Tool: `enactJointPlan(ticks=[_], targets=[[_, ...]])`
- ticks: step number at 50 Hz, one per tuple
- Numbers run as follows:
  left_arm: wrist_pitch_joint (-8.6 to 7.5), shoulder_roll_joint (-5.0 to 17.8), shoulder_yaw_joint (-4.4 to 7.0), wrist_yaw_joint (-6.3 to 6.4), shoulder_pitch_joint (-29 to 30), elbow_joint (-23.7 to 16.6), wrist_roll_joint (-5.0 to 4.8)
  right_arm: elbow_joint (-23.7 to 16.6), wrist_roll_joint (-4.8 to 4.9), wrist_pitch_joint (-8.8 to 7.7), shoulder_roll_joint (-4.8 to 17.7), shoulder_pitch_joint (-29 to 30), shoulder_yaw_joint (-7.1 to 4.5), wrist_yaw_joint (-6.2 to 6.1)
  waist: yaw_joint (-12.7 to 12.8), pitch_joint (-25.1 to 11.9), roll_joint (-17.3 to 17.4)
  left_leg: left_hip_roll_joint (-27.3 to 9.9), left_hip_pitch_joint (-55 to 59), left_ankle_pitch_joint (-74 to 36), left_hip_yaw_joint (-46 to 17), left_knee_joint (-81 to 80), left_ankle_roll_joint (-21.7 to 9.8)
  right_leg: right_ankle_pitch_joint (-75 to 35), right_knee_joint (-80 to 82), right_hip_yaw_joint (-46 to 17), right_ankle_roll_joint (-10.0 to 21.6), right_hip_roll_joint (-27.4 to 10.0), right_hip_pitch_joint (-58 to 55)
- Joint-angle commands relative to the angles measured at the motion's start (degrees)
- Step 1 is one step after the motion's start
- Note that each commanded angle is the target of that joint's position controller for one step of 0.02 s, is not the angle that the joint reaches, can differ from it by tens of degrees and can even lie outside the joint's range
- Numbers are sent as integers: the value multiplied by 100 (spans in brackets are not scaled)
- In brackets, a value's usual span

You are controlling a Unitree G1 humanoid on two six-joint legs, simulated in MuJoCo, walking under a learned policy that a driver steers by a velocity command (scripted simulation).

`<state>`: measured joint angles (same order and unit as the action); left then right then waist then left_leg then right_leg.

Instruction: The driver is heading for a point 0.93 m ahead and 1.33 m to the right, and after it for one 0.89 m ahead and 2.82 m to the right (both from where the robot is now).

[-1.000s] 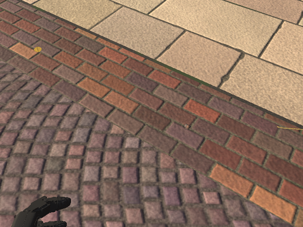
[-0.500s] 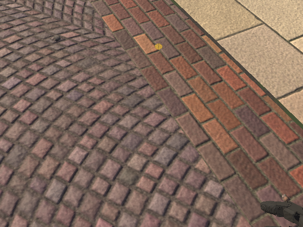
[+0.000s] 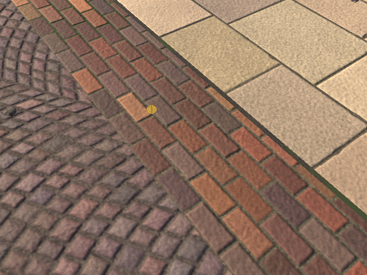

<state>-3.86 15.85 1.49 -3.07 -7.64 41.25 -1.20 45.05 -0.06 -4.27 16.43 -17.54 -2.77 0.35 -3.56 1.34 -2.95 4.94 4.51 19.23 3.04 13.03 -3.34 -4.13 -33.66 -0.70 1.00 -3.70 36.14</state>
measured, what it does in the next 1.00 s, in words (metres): walks ahead, turning right: right foot, then left foot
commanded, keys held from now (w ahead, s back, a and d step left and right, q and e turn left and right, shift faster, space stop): w+e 1.00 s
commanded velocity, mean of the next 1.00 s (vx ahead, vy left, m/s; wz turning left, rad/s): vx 0.50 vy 0.00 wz -0.54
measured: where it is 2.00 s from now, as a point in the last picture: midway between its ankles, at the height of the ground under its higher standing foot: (290, 163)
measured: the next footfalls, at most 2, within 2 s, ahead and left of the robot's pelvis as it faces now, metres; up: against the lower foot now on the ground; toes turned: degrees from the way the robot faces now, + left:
right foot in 0.08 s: +0.23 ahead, -0.12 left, +0.00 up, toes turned -4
left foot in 0.54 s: +0.53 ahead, +0.05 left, +0.00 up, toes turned -23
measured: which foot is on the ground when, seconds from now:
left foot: down 0.00-0.10, up 0.12-0.52, down 0.54-1.00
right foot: up 0.00-0.06, down 0.08-0.54, up 0.56-1.00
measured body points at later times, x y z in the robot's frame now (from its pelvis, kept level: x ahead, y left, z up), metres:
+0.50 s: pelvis +0.31 -0.02 +0.00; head +0.33 -0.04 +0.45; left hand +0.43 +0.25 -0.10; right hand +0.46 -0.32 -0.07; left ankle +0.49 +0.07 -0.72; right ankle +0.19 -0.11 -0.73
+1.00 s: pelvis +0.55 -0.11 +0.00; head +0.58 -0.14 +0.44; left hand +0.88 -0.06 -0.07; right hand +0.39 -0.36 -0.13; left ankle +0.49 +0.07 -0.73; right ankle +0.61 -0.30 -0.71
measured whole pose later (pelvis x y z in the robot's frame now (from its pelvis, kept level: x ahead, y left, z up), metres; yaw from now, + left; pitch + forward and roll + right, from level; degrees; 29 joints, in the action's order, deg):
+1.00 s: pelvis +0.55 -0.11 +0.00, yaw -35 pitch +2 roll +2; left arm -0.8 16.0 2.9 -3.2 -4.8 32.7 -1.3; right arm 48.7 1.0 -3.9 18.0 -19.3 -3.9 -0.2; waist -5.8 2.4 -1.9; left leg -1.1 4.9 21.8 12.1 15.8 1.9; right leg 4.4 -37.6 1.1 2.4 -3.7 35.5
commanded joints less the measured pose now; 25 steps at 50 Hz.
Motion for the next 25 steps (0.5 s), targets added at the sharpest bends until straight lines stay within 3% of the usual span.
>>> enactJointPlan(ticks=[1,2,3,4,5,6,7,8,9,10,11,13,15,18,22,25], targets=[[-113,506,129,-114,658,-698,29,-141,32,74,1009,-107,-276,-82,-16,163,609,-1871,353,-4387,-272,455,-559,790,142,234,286,222,239],[-88,639,193,-108,362,-674,47,-167,25,116,1093,-43,-297,-122,165,-124,748,-1826,413,-5551,-178,948,-470,1100,81,441,396,436,-240],[-64,850,313,-79,-272,-556,55,-199,15,173,1134,36,-299,-166,535,-542,765,-1696,284,-6391,-7,1848,-348,1160,138,605,544,683,-1099],[-41,1151,464,-10,-1126,-406,38,-256,5,182,1089,70,-265,-220,991,-1028,610,-1509,-543,-5988,182,3130,-132,735,289,281,791,604,-2573],[-17,1825,649,60,-1746,-394,74,-510,-84,47,608,-507,-93,-184,898,-1894,-542,-746,-2988,-3295,293,5501,297,1005,249,-2301,1805,-886,-5062],[-18,1512,551,71,-1853,-389,-6,-461,-167,-142,445,-497,21,-64,900,-2574,-962,86,-4272,1243,-674,6586,413,1474,1239,-4631,2336,-1571,-6057],[4,1146,439,107,-1764,-391,18,-592,87,-280,898,18,-99,53,1085,-2045,-545,-334,-4887,1003,-1153,6867,302,2093,1432,-4029,1988,-1401,-5832],[12,1053,418,137,-1437,-448,29,-760,178,-361,883,454,-65,85,1006,-1302,-102,-600,-5026,554,-1029,6504,228,2029,1540,-3315,1768,-1206,-5004],[26,987,393,151,-1094,-514,38,-816,79,-392,824,665,-59,55,787,-722,362,-790,-4902,285,-921,5906,235,1517,1673,-2807,1655,-995,-4086],[22,881,345,169,-861,-598,95,-817,-29,-356,843,635,-100,16,563,-438,386,-942,-4531,69,-893,5506,286,939,1833,-2469,1618,-844,-3398],[26,878,340,185,-726,-676,134,-830,-59,-304,818,512,-106,5,403,-354,155,-967,-4211,24,-891,5320,378,492,1941,-2367,1685,-737,-2942],[16,877,350,227,-622,-678,93,-767,-97,-201,689,303,-77,-25,252,-309,45,-1006,-3963,-58,-766,4766,591,-25,2045,-1940,1691,-573,-2433],[16,1033,403,294,-681,-635,55,-851,-117,-148,528,610,-7,-57,309,-192,36,-919,-3850,-625,-618,3983,767,-227,2089,-1545,1582,-366,-2039],[83,1123,447,371,-904,-527,-3,-968,-90,-179,355,1298,74,-22,595,-179,-101,-649,-3299,-2013,-562,2571,834,313,1979,-1259,1245,-37,-1754],[169,1103,464,402,-1267,-379,-57,-1074,38,-254,571,1708,-8,46,727,-233,-242,-469,-2983,-2261,-795,1703,755,1059,1609,-1862,1039,-225,-2235],[208,1041,469,412,-1163,-394,-22,-995,69,-325,797,1355,-147,54,435,-271,-435,-499,-2476,-1693,-840,1406,471,1169,1055,-2322,843,-360,-2549]])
